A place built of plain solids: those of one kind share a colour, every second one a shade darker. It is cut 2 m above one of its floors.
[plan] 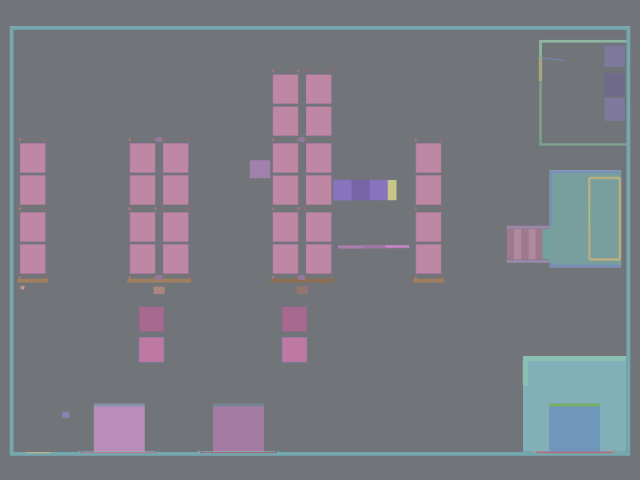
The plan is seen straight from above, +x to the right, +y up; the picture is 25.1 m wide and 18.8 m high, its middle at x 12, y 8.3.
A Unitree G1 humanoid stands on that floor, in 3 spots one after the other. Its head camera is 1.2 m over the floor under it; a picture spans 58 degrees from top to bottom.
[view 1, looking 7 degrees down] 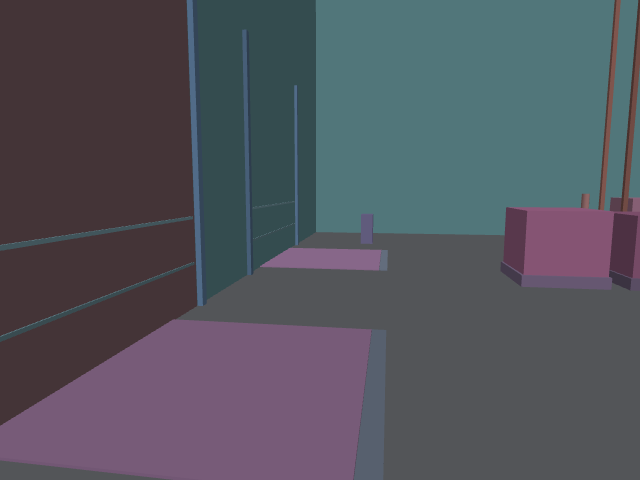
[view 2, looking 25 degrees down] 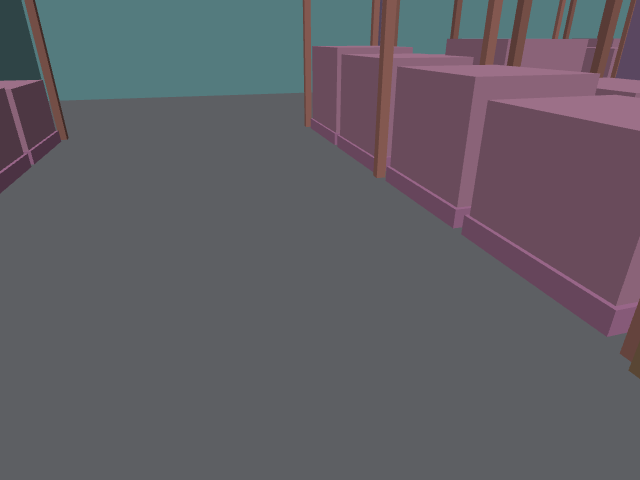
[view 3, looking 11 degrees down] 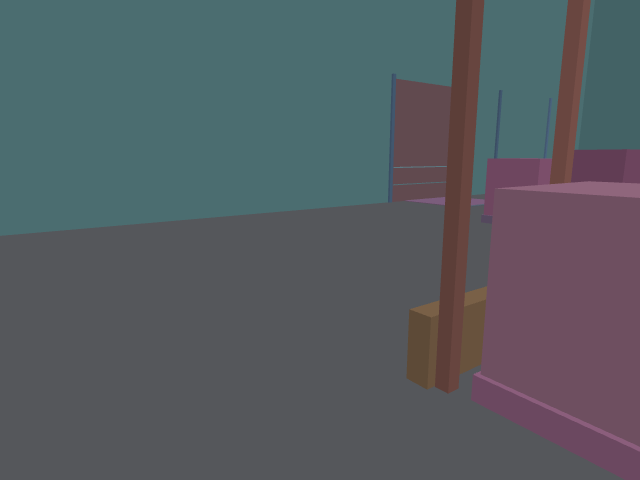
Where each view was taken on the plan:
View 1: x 11.34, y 1.90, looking -171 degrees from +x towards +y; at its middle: ground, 9.85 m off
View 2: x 2.90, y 5.83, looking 74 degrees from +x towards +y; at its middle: ground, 2.84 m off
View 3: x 18.52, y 8.13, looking -126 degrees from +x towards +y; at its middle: ground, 6.29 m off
